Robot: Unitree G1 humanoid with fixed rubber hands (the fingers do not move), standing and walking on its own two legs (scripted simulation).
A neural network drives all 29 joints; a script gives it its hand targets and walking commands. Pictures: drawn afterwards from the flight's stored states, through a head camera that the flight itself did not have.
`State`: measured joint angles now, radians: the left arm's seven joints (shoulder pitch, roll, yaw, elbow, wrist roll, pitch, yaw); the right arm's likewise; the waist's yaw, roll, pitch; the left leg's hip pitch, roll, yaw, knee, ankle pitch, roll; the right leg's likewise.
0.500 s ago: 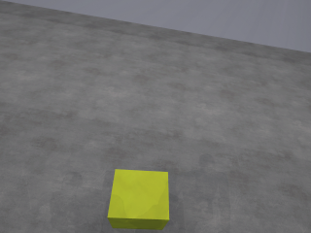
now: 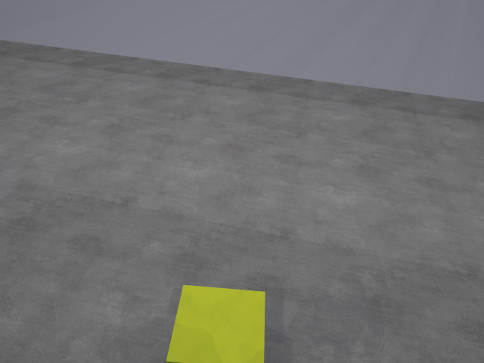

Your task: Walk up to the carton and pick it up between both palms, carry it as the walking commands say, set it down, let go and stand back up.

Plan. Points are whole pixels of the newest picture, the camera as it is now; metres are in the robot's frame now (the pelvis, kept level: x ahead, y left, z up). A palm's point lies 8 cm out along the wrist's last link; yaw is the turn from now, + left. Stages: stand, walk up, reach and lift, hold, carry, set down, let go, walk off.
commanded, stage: walk up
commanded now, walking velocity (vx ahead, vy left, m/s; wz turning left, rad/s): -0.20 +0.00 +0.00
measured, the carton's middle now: (220, 337) +0.38 +0.06 -0.64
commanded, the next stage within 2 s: none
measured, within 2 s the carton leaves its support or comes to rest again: neither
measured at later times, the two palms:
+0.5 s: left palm out of the picture -0.03 +0.26 -0.14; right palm out of the picture -0.05 -0.20 -0.14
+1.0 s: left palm out of the picture -0.03 +0.30 -0.15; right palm out of the picture -0.09 -0.18 -0.13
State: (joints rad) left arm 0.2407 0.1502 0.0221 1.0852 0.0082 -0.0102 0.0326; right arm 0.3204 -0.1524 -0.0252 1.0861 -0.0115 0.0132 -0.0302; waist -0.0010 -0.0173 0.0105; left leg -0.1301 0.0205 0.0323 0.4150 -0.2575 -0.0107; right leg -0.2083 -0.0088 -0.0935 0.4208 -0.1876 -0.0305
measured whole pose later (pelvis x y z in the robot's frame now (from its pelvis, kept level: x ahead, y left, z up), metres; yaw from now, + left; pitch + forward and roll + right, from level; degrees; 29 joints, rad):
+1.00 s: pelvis -0.08 +0.07 +0.00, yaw +0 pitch +1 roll -5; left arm 0.24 0.18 0.05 0.97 0.02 0.06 0.01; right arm 0.31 -0.19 -0.04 1.04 -0.02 0.04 -0.02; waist -0.04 0.03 0.02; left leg -0.35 0.04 0.05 0.54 -0.20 0.08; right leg -0.45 0.02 -0.03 0.88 -0.38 0.00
